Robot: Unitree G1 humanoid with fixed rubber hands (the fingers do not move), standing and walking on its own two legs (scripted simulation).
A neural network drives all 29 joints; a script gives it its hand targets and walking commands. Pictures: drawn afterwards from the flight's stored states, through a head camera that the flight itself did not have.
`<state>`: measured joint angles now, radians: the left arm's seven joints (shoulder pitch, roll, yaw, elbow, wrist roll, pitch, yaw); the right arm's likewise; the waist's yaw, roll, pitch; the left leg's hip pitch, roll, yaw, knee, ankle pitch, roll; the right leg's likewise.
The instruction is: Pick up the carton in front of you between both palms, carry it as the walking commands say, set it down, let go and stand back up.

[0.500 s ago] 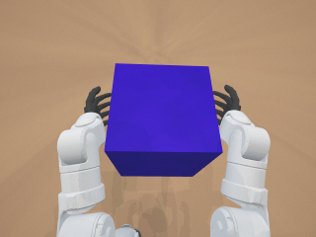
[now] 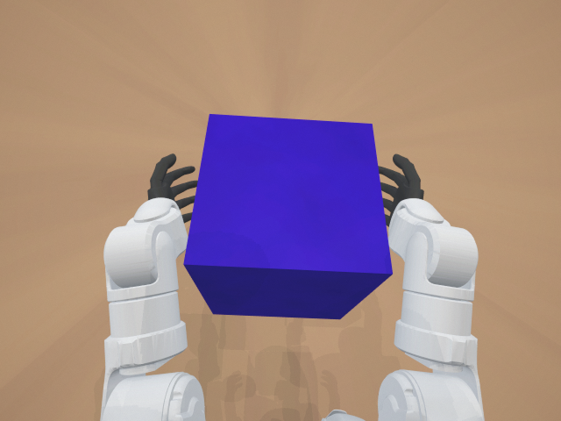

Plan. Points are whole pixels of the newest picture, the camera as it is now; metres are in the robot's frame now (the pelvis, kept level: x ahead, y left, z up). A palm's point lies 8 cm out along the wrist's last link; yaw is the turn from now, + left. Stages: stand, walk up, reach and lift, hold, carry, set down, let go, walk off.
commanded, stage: carry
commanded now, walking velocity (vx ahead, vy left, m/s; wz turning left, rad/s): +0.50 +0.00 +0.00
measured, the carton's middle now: (283, 230) +0.36 +0.00 +0.09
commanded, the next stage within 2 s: none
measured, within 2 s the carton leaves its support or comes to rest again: neither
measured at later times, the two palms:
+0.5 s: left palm (209, 72) +0.66 +0.14 +0.19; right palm (379, 78) +0.63 -0.17 +0.19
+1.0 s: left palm out of the picture +0.92 +0.13 +0.25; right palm out of the picture +0.95 -0.18 +0.25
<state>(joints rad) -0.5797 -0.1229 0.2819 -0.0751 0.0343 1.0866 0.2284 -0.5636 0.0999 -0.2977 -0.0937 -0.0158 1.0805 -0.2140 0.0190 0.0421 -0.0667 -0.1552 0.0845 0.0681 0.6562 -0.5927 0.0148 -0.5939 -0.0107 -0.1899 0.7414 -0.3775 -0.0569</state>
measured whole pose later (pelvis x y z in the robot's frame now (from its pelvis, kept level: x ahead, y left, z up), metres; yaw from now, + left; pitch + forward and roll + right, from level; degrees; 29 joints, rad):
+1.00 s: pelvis +0.59 -0.04 +0.12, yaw -1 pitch +3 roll -1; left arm -0.60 -0.13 0.28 -0.02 0.02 1.14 0.21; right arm -0.61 0.11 -0.38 -0.03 -0.05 1.13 -0.21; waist 0.10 0.01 -0.04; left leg -0.53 0.03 0.01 1.36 -0.46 0.05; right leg -0.47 -0.01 -0.17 0.66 -0.41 -0.04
